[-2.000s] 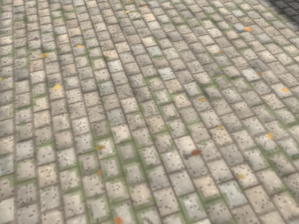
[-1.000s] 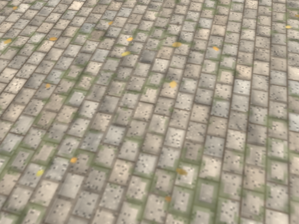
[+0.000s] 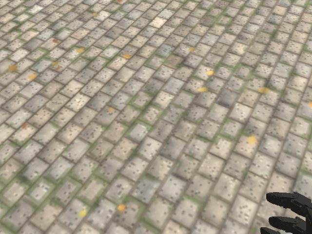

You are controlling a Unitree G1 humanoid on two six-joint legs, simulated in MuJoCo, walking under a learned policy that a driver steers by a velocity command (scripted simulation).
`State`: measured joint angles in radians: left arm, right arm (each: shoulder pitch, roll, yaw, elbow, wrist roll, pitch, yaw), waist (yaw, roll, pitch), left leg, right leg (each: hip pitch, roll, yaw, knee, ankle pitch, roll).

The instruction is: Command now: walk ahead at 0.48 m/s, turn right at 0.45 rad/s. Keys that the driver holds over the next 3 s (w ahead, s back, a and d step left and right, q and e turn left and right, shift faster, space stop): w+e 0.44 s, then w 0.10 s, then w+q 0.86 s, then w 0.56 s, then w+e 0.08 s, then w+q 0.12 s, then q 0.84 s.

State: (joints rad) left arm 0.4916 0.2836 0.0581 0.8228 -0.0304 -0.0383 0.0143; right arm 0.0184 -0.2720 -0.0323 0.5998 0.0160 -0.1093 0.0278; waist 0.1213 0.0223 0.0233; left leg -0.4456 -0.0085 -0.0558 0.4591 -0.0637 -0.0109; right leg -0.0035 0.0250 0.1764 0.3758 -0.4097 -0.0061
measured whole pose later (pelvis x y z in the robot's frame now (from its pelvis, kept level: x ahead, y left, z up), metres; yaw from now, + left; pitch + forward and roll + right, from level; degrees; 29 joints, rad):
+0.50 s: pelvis +0.26 -0.04 -0.01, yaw -18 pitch +2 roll +3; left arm 0.05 0.29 0.04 0.58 -0.02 -0.02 -0.06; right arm 0.35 -0.32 -0.08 0.84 0.03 -0.06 0.00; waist -0.08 -0.03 0.06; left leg 0.11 0.05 0.24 0.38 -0.46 -0.05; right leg -0.54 -0.03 -0.03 0.59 -0.10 -0.10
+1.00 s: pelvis +0.53 -0.13 +0.00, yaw -10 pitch +2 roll -2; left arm 0.31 0.29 0.06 0.80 0.00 -0.06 0.00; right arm 0.13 -0.26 -0.03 0.74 0.02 -0.05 0.06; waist 0.06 0.04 0.03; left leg -0.61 0.06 0.01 0.60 0.01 0.03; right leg 0.12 0.06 -0.19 0.21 -0.36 -0.03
